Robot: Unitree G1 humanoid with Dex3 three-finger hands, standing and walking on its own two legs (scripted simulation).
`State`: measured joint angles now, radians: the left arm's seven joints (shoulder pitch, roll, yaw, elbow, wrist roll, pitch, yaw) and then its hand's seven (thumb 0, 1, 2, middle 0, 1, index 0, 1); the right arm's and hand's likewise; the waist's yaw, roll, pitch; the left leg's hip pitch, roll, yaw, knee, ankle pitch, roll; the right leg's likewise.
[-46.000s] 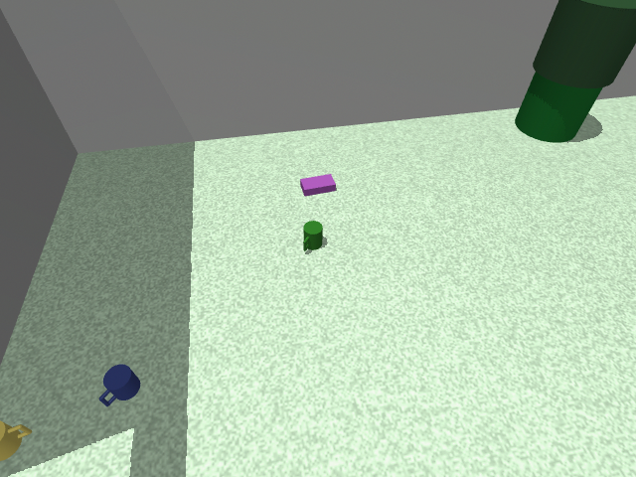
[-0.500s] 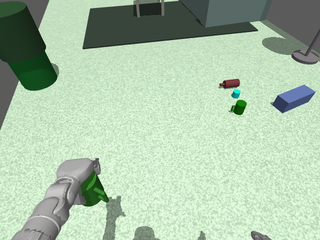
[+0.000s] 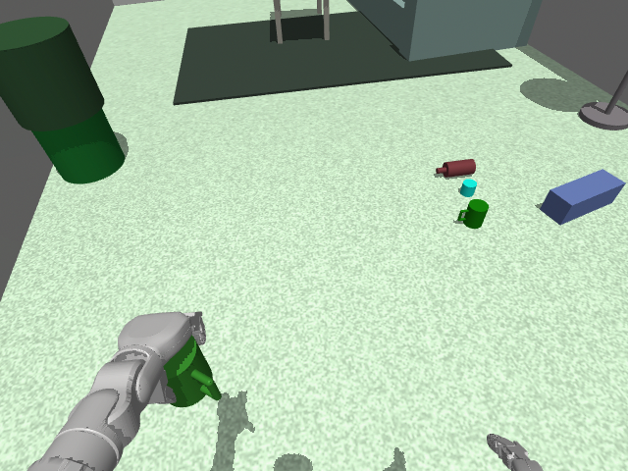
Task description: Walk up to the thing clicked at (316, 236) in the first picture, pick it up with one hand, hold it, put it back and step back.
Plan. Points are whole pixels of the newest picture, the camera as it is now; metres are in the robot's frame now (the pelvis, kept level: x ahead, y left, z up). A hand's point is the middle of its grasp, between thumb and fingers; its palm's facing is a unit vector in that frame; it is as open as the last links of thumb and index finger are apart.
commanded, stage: hold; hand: left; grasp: from above
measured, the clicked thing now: (187, 373) +0.30 +0.20 -0.08
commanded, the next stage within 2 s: crouch in 0.70 s
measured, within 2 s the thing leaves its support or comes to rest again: neither
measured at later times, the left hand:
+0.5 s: hand (164, 361) +0.29 +0.22 -0.03, palm faces -0.45 -0.06 -0.89, open 10.5 cm
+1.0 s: hand (165, 365) +0.30 +0.23 -0.05, palm faces -0.47 -0.05 -0.88, open 10.6 cm
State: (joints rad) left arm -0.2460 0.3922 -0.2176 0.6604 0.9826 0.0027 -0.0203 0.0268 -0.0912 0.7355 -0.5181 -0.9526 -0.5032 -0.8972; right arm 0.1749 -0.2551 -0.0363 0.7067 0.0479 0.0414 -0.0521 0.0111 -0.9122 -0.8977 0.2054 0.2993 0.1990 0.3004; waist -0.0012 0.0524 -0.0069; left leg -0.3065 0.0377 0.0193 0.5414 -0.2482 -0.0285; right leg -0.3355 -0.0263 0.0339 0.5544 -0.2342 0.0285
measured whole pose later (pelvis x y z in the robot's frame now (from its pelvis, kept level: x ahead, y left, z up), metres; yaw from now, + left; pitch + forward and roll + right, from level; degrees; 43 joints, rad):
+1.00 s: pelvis +0.01 +0.00 +0.00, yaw +0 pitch +1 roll +0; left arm -0.25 0.40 -0.21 0.69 1.01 -0.03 -0.01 0.02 -0.10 0.77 -0.50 -0.98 -0.48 -0.92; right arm 0.16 -0.24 -0.03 0.70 0.05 0.06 -0.06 0.01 -0.91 -0.90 0.21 0.30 0.20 0.30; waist 0.00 0.04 0.01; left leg -0.27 0.03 0.02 0.50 -0.24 -0.03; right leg -0.30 -0.03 0.03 0.51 -0.23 0.03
